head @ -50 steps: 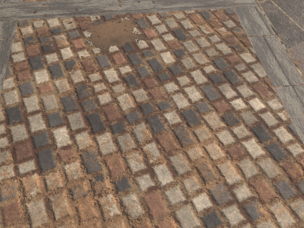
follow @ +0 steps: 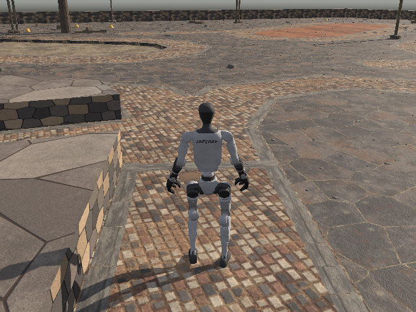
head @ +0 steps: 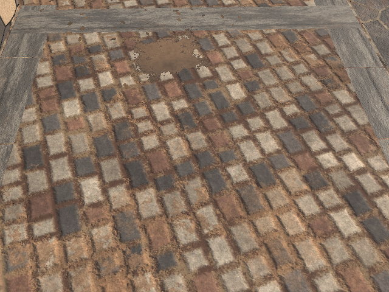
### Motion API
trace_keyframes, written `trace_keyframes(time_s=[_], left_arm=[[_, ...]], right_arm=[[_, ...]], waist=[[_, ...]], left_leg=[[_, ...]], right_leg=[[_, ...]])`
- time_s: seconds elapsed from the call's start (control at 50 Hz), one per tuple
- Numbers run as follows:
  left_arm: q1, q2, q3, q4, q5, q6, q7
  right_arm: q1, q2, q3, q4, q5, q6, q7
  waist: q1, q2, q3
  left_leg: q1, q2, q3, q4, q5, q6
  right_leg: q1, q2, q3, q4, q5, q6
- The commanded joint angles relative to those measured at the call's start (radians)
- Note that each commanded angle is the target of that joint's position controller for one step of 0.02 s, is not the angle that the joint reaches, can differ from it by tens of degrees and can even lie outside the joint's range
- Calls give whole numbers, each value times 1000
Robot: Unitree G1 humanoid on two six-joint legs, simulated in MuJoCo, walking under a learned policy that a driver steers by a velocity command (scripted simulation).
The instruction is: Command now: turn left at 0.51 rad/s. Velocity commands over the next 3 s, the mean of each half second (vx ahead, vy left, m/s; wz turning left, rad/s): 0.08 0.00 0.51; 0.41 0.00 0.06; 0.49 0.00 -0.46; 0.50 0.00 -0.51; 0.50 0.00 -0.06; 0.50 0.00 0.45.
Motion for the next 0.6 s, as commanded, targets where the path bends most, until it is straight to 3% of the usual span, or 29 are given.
trace_keyframes(time_s=[0.02, 0.06, 0.08, 0.1, 0.12, 0.14, 0.16, 0.18, 0.2, 0.28, 0.32, 0.36, 0.48, 0.52, 0.56, 0.58, 0.6], left_arm=[[-44, 187, 47, -54, -16, -5, -2], [-42, 177, 44, -36, -40, 1, -11], [18, 138, 36, -8, -35, 2, -20], [8, 72, 14, -40, 20, 4, -27], [-100, 89, 15, -94, 16, 0, -17], [-138, 125, 25, -94, -7, 3, -9], [-132, 124, 28, -91, -16, 4, -2], [-110, 129, 34, -65, -8, 5, 10], [-93, 141, 39, -59, 0, 5, 15], [-71, 103, 31, -52, -10, -6, 5], [-100, 91, 24, -62, -13, -12, -5], [-130, 95, 22, -69, -20, -23, -19], [-146, 86, 7, -65, -29, -84, -60], [-118, 87, 6, -54, -37, -102, -68], [-32, 86, 9, -19, -35, -116, -67], [46, 104, 14, 0, -31, -121, -61], [166, 153, 21, 24, -18, -123, -54]], right_arm=[[-4, -71, -17, -84, 2, -4, 23], [70, -81, -30, -65, -1, 4, 25], [111, -127, -48, -55, -7, 5, 14], [149, -266, -81, -73, -12, -2, -9], [138, -290, -75, -103, -56, -30, 3], [115, -252, -66, -105, -59, -57, 12], [72, -225, -59, -104, -42, -73, 7], [23, -187, -50, -109, -21, -75, -4], [-10, -162, -40, -115, -8, -72, -13], [25, -148, -34, -121, -12, -69, -32], [63, -151, -37, -114, 0, -67, -39], [68, -158, -38, -111, -1, -69, -40], [116, -157, -27, -81, -11, -86, -23], [112, -155, -22, -77, -9, -87, -16], [97, -125, -9, -79, -8, -87, -12], [81, -85, 4, -86, -11, -91, -11], [54, -14, 25, -102, -17, -99, -9]], waist=[[-8, -156, -150], [-45, -136, -163], [-46, -33, -150], [-33, 294, -130], [-82, 272, -186], [-89, 147, -174], [-55, 129, -134], [-32, 88, -123], [-12, 99, -117], [-9, 99, -164], [-32, 105, -164], [-47, 154, -120], [-82, 146, -75], [-60, 133, -58], [-7, 108, -64], [28, 84, -86], [66, -56, -115]], left_leg=[[83, -9, 50, -176, 78, 12], [223, -53, 89, -379, 227, 58], [331, -48, 15, -486, 364, 101], [487, 218, -369, -529, 807, 216], [402, 352, -580, -563, 821, 417], [387, 312, -506, -589, 718, 411], [362, 256, -433, -592, 620, 353], [355, 213, -391, -584, 555, 300], [326, 189, -363, -584, 569, 278], [349, 147, -340, -578, 609, 275], [362, 127, -378, -624, 276, 274], [335, 130, -432, -680, 20, 277], [258, 134, -456, -681, -38, 282], [216, 125, -468, -665, -66, 276], [142, 77, -452, -612, -86, 243], [68, 41, -417, -530, -80, 209], [-52, -53, -284, -261, -66, 148]], right_leg=[[122, -239, 133, -98, 369, -184], [79, -228, 89, -1, 277, -121], [-18, -175, 31, 135, 140, -51], [-330, -45, -42, 472, -348, 61], [-433, 58, 159, 675, -491, 84], [-452, 44, 229, 741, -432, 69], [-464, 33, 250, 723, -331, 51], [-464, 19, 264, 696, -250, 50], [-437, 22, 270, 676, -194, 54], [-378, 64, 274, 593, -96, 70], [-375, 68, 276, 453, -58, 74], [-361, 71, 273, 339, -41, 73], [-190, 75, 222, 125, -67, 31], [-106, 83, 203, 42, -39, -1], [59, 88, 187, -61, 16, -32], [178, 29, 243, -76, -5, -55], [301, -129, 432, -152, -110, -106]])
